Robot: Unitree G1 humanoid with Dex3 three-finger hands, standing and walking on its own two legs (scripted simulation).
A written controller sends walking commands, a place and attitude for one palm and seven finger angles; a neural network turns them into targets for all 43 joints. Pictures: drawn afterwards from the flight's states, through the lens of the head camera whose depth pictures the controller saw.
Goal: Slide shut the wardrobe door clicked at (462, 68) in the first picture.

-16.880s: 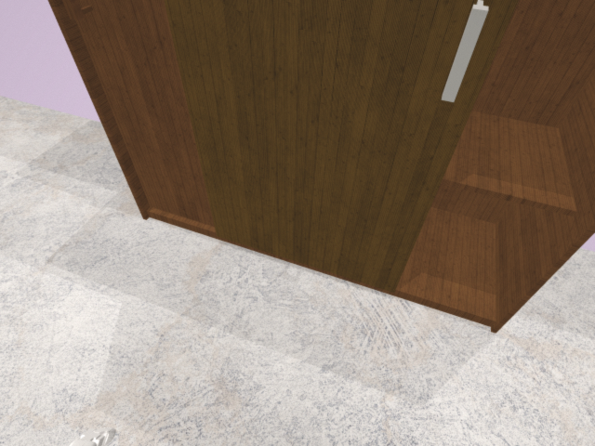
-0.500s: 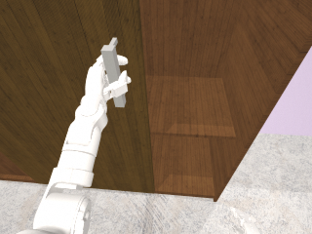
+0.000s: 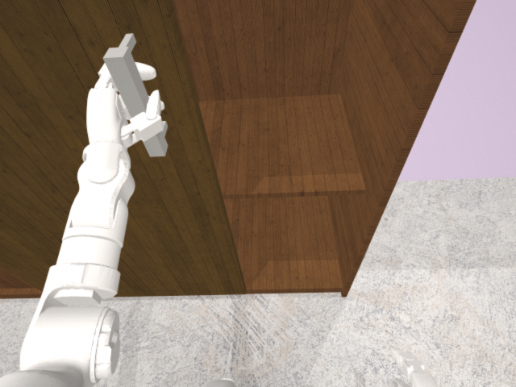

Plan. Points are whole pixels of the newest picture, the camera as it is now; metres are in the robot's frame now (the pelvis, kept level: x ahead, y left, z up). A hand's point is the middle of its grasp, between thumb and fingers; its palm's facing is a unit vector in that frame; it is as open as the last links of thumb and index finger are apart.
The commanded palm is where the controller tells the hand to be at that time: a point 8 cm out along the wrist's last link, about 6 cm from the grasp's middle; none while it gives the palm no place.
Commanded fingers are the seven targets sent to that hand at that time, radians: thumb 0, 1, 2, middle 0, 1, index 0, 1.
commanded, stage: step sideways, sliding the door along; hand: left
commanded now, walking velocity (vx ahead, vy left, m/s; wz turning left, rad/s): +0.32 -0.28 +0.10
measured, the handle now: (144, 99) +0.47 +0.20 +0.20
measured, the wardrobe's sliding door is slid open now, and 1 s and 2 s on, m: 0.37 0.32 0.14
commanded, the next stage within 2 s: none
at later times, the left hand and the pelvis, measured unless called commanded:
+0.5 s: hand (162, 113) +0.44 +0.16 +0.20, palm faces +0.45 -0.89 -0.10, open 6.2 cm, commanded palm +0.41 +0.13 +0.21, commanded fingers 0.00 0.90 0.90 -0.45 -1.40 -0.45 -1.40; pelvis +0.06 -0.10 -0.01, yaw +11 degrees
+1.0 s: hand (195, 111) +0.44 +0.11 +0.20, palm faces +0.52 -0.85 -0.10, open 6.8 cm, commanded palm +0.41 +0.08 +0.21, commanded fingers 0.00 0.90 0.90 -0.45 -1.40 -0.45 -1.40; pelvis +0.14 -0.15 +0.01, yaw +12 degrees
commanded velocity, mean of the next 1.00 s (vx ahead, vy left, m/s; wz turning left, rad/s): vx -0.14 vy -0.22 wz -0.11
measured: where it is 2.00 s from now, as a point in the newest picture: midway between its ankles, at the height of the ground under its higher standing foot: outside the picture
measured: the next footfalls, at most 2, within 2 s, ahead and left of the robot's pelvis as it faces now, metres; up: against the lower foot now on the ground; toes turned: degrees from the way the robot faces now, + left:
right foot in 0.38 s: +0.22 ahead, -0.24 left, +0.00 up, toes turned +9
left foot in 0.86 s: +0.13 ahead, +0.01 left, +0.00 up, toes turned +22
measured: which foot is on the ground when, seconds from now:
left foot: down 0.00-0.78, up 0.80-0.84, down 0.86-1.00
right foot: down 0.00-0.14, up 0.16-0.36, down 0.38-1.00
